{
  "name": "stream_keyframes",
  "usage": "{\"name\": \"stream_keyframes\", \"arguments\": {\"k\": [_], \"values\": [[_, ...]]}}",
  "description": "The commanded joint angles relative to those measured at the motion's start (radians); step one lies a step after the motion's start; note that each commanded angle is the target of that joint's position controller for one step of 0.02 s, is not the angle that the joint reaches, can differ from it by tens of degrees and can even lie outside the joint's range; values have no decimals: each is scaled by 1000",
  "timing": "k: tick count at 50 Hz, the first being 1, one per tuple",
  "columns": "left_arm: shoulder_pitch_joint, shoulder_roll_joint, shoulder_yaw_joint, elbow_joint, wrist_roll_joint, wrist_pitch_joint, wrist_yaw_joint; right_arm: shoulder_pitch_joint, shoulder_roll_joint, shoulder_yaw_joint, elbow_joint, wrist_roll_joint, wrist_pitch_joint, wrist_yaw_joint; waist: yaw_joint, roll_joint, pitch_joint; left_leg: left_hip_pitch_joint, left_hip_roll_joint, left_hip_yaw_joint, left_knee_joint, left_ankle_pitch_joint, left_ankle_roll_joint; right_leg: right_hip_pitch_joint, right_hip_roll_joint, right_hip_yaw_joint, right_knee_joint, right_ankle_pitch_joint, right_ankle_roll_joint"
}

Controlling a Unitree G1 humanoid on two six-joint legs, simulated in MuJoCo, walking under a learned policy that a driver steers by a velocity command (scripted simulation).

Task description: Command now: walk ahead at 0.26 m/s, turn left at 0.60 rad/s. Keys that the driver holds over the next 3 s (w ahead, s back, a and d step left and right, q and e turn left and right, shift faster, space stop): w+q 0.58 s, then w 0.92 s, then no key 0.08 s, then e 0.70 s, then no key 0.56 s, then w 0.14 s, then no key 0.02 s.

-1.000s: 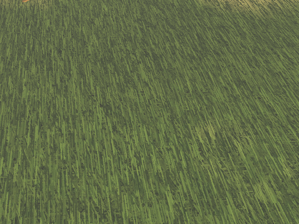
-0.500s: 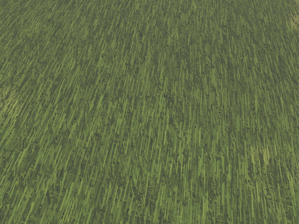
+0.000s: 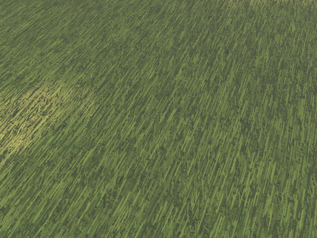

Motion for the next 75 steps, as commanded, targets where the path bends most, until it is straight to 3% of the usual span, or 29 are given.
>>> {"name": "stream_keyframes", "arguments": {"k": [1, 2, 4, 6, 12, 19, 22, 24, 25, 26, 27, 28, 29, 31, 33, 35, 46, 49, 51, 52, 53, 54, 55, 56, 57, 59, 62, 68, 75], "values": [[169, 282, 65, -23, 21, -34, 24, -95, -56, -12, -116, 4, -35, -16, 112, -219, -12, -493, -53, 49, 318, -284, -15, 344, -446, 596, -403, -466, -118], [118, 248, 65, -7, 29, -35, 19, -139, -136, -27, -116, -26, -42, -15, 66, -97, 83, -502, 65, 44, 414, -149, -19, 209, -439, 562, -391, -473, -142], [42, 147, 39, -17, 12, -45, 5, -73, -135, -31, -68, -17, -43, 16, 12, -110, 97, -449, 95, 79, 479, -30, -37, 169, -325, 364, -391, -326, -113], [58, 115, 30, -11, 8, -60, 0, -49, -119, -27, -42, -20, -37, 42, 19, -148, 79, -439, 119, 128, 559, 42, -49, 171, -270, 216, -398, -172, -105], [219, 108, 39, 62, 10, -96, -22, -189, -76, -10, -71, -17, -39, 59, 85, -103, 97, -566, 169, 163, 532, 142, -67, 288, -279, 43, -388, 140, -113], [279, 105, 34, 129, 8, -104, -19, -388, -12, 32, -144, -20, -51, 84, 119, -119, 118, -465, 199, 334, 196, 168, -29, 319, -294, -134, -341, 528, -107], [282, 133, 34, 157, 8, -93, -9, -348, -20, 34, -143, -25, -51, 72, 74, -137, 67, -279, 131, 410, 80, 78, 40, 341, -302, -215, -201, 949, -84], [290, 165, 36, 169, 6, -82, 0, -153, -66, 13, -93, -29, -62, 53, -22, -148, -72, -12, 57, 413, 28, 36, 100, 308, -313, -251, 96, 1194, -75], [271, 165, 33, 159, 3, -80, 0, 22, -102, -8, -35, -35, -69, 38, -107, -112, -169, 240, 61, 362, -43, 71, 135, 173, -296, -273, 330, 1054, -54], [299, 82, 11, 104, -8, -85, -18, 109, -208, -41, -24, -39, -64, 18, -108, 79, -292, 567, 325, -21, -95, -186, 228, -184, -218, -273, 674, 461, -9], [252, 82, 16, 44, -3, -93, -28, 87, -259, -54, -48, -6, -59, 13, -78, 172, -385, 666, 541, -520, -219, -92, 320, -413, -51, -143, 923, -151, 20], [121, 142, 31, 18, 4, -97, -30, 91, -233, -52, -29, 6, -54, 5, -116, 40, -278, 613, 494, -395, -237, 80, 301, -508, -98, -25, 945, -53, 12], [113, 107, 17, 8, -5, -108, -33, 51, -192, -41, -10, 12, -57, -4, -69, 23, -146, 463, 468, -244, -243, 238, 284, -496, -141, -31, 868, 28, 6], [167, 91, 13, 39, 16, -93, -35, -30, -110, -14, -5, 10, -74, -13, 27, -14, -36, 235, 367, -70, -270, 443, 221, -373, -189, -34, 713, 40, 12], [226, 74, 11, 66, 37, -58, -46, -53, -79, 1, -3, 13, -96, -10, 66, 12, -41, 147, 319, 3, -304, 508, 211, -293, -193, -50, 656, 42, 28], [202, 57, 10, 63, 37, -43, -55, -18, -85, 1, 26, 19, -112, -7, 65, 23, -20, 112, 298, 38, -350, 507, 204, -310, -191, -73, 595, 101, 41], [-199, 29, -4, -53, 18, -55, -68, 187, -86, 17, 150, 10, -128, -26, -59, 41, 72, 338, 315, 72, -367, 672, 123, -442, -120, -127, 154, 376, 2], [-156, 46, 1, -46, 15, -64, -63, 159, -110, 16, 167, 0, -128, -40, -9, 52, 58, 379, 342, 88, -301, 879, 105, -302, -66, -131, 62, 286, -50], [38, 87, 20, 21, 11, -72, -43, 137, -131, 13, 176, -11, -128, -42, 77, 62, -45, 383, 327, 109, -81, 1116, 83, -66, -2, -141, 29, 200, -87], [203, 108, 30, 68, 19, -83, -29, 119, -133, 15, 175, -6, -129, -39, 159, 37, -129, 288, 293, 140, 124, 1015, 71, 160, -37, -111, -32, 246, -117], [367, 191, 49, 93, 40, -86, -10, 136, -81, 30, 144, -2, -136, -35, 199, -78, -266, 108, 222, 184, 431, 637, 61, 407, -273, 142, -25, 156, -167], [344, 254, 68, 104, 45, -81, -18, 284, -4, 38, 156, 31, -133, -28, 104, -292, -334, -230, 17, 210, 758, -214, 21, 588, -504, 640, -137, 180, -325], [264, 167, 54, 98, 2, -75, -31, 195, -93, 24, 161, -7, -130, -32, 93, -105, -216, -311, 87, 125, 797, -153, 41, 465, -442, 639, -202, 96, -297], [163, 107, 40, 85, -4, -77, -35, 115, -91, 23, 143, -3, -132, -25, 61, -57, -85, -321, 136, 137, 757, -56, 39, 320, -410, 461, -225, 104, -273], [124, 66, 30, 88, 3, -83, -40, 73, -73, 29, 135, -4, -132, -20, 47, -14, -27, -301, 168, 160, 712, -13, 37, 224, -363, 356, -257, 197, -249], [122, 37, 18, 117, 1, -95, -37, 79, -46, 35, 139, -17, -110, -6, 6, -57, 5, -235, 208, 185, 636, 11, 18, 112, -290, 209, -302, 317, -205], [179, 53, 22, 162, -7, -118, -42, 53, -14, 43, 135, -21, -90, 8, -7, -70, 13, -258, 230, 226, 567, 54, -9, 90, -263, 122, -347, 421, -207], [258, 54, 21, 220, -13, -118, -44, -218, 18, 64, 55, -12, -93, 18, 45, -74, 65, -321, 256, 308, 220, 283, -50, 114, -193, -9, -384, 520, -166], [320, 78, 25, 274, 3, -108, -26, -339, -9, 61, 19, -8, -105, 9, 66, -84, 68, -262, 212, 322, 11, 239, 3, 301, -274, 4, -294, 687, -152]]}}
Next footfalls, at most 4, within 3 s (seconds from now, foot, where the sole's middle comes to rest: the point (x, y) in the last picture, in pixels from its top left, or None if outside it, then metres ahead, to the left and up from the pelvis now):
0.50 left None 0.31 0.17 -0.77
1.04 right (126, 197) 0.68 0.17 -0.77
1.58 left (67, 166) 0.85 0.47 -0.77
2.10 right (106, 154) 0.91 0.28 -0.77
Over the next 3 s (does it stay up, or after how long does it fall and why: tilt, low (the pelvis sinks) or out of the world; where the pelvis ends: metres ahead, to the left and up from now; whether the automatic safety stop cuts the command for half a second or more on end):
stays up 0.82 0.37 0.01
